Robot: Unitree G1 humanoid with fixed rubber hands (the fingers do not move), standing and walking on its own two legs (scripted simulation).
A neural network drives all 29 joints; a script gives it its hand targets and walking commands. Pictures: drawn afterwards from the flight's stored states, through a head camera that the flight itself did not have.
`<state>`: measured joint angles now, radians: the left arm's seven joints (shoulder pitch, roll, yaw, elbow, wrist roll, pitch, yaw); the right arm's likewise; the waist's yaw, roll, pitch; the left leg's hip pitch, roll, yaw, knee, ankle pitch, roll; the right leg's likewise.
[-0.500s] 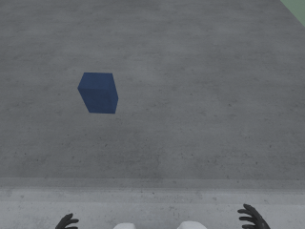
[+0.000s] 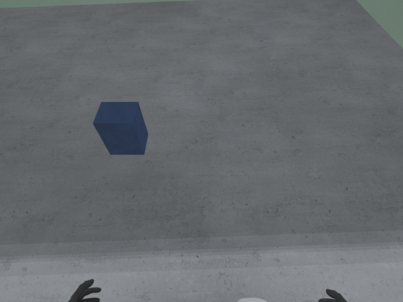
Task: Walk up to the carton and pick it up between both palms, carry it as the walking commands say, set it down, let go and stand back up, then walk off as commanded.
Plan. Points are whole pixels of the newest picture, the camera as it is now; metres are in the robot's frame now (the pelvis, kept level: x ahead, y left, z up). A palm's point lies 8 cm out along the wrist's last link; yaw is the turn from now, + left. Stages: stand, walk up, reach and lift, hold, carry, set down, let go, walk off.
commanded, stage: stand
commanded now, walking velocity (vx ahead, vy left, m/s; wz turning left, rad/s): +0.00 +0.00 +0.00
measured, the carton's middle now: (123, 129) +1.09 +0.47 -0.62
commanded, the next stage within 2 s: walk up in 1.08 s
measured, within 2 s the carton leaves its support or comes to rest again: neither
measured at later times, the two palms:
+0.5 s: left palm out of the picture +0.09 +0.29 -0.11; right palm out of the picture +0.06 -0.27 -0.12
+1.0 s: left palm out of the picture +0.08 +0.29 -0.11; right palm out of the picture +0.06 -0.28 -0.12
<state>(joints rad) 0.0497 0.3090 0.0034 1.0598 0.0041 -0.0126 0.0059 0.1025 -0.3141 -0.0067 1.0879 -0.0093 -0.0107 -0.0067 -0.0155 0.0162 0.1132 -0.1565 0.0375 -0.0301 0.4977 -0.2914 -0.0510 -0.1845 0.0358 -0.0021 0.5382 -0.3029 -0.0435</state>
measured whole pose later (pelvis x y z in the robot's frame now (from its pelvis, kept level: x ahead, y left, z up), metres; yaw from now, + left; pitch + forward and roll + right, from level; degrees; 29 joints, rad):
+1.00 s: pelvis +0.00 +0.01 +0.01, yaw -1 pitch -2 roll +0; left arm 0.08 0.31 0.01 1.14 0.01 -0.02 0.00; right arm 0.09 -0.32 -0.02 1.12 -0.01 -0.01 -0.01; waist 0.00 0.02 0.09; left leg -0.09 0.05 -0.01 0.33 -0.20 -0.04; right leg -0.11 0.04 0.02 0.34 -0.19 -0.03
